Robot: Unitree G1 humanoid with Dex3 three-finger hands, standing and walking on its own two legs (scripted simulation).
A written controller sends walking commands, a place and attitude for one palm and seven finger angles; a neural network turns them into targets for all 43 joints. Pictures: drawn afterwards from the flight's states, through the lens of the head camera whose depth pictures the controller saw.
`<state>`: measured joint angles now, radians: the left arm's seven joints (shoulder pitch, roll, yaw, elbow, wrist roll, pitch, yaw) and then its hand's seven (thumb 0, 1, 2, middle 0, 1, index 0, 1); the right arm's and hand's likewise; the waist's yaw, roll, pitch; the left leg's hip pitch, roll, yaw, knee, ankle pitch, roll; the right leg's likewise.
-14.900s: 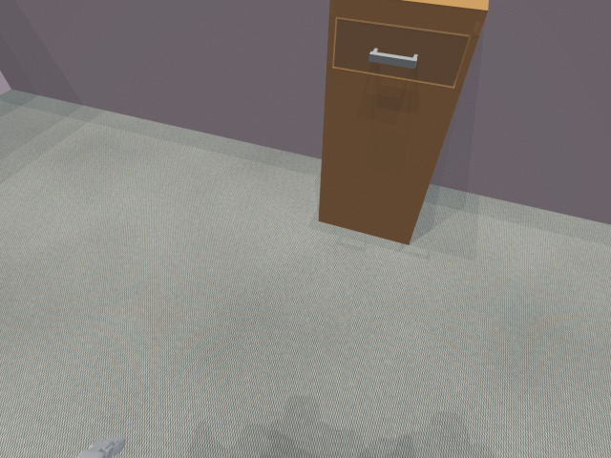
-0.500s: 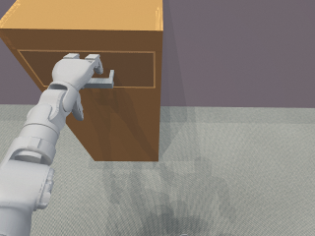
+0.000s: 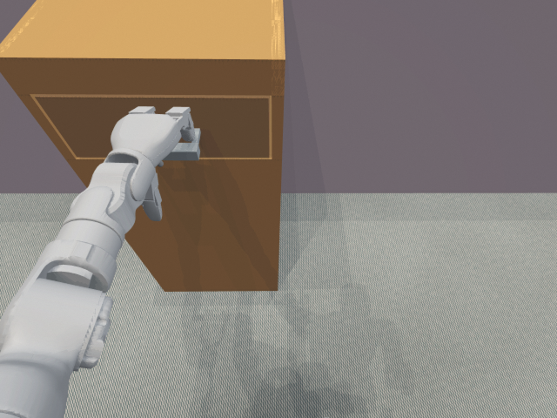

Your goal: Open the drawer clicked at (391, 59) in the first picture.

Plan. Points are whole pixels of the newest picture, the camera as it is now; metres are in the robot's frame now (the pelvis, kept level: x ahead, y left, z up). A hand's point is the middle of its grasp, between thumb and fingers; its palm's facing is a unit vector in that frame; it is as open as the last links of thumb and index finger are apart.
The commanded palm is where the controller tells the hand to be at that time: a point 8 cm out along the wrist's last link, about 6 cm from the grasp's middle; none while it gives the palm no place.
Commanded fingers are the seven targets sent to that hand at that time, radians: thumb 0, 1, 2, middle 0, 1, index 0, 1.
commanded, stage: lower the fingers behind the handle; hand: left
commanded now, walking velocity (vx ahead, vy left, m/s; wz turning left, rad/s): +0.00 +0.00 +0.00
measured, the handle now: (160, 142) +0.55 +0.18 +0.05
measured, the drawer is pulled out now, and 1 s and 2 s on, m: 0.00 0.00 0.00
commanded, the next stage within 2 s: close the thumb around the handle in 1.56 s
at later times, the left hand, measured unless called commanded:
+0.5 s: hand (160, 170) +0.49 +0.17 +0.05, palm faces -0.16 -0.02 -0.99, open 13.9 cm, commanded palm +0.48 +0.18 +0.11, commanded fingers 0.00 -0.50 0.30 -0.30 -1.20 -0.30 -1.20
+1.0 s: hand (157, 171) +0.50 +0.18 +0.03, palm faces -0.09 -0.03 -1.00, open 13.8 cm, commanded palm +0.49 +0.18 +0.07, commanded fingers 0.00 -0.50 0.30 -0.30 -1.20 -0.30 -1.20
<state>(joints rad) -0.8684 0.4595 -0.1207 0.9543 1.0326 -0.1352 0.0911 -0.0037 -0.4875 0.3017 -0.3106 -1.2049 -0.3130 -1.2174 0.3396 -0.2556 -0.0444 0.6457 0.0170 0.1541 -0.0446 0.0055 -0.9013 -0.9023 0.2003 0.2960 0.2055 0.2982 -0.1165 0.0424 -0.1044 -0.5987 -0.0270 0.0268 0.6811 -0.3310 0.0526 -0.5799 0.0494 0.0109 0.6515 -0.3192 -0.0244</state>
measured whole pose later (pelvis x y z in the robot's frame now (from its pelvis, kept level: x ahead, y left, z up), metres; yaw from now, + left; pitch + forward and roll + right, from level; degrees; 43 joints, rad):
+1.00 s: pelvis +0.01 -0.01 -0.01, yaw +0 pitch +19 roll -1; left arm -0.88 0.46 -0.08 1.10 1.08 -0.04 0.26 0.00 -0.49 0.30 -0.32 -1.20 -0.32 -1.22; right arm 0.36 -0.24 -0.04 0.69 0.00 0.14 -0.03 0.01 -0.90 -0.90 0.20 0.30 0.21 0.30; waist -0.13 0.05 -0.15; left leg -0.71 -0.01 0.02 0.76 -0.38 0.04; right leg -0.69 0.07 0.00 0.72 -0.36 -0.04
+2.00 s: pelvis +0.01 +0.00 -0.02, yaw -1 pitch +20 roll -2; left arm -0.89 0.44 -0.09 1.09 1.09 -0.01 0.31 0.00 0.00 0.51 -0.30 -1.26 -0.36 -1.26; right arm 0.37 -0.25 -0.05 0.69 0.00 0.14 -0.02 0.01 -0.90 -0.90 0.20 0.30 0.21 0.30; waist -0.13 0.06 -0.16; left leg -0.77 -0.01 0.03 0.82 -0.40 0.06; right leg -0.74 0.07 0.01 0.77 -0.37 -0.02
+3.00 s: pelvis +0.03 +0.00 -0.01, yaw -1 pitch +18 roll -1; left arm -0.65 0.39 -0.12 0.83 1.06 -0.01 0.30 0.00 0.76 0.82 -0.27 -1.35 -0.37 -1.35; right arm 0.31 -0.25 -0.07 0.66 0.01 0.18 0.00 0.01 -0.90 -0.90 0.20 0.30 0.20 0.30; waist -0.07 0.05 -0.17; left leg -0.64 -0.01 0.03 0.74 -0.41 0.05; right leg -0.62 0.06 0.02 0.70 -0.38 -0.03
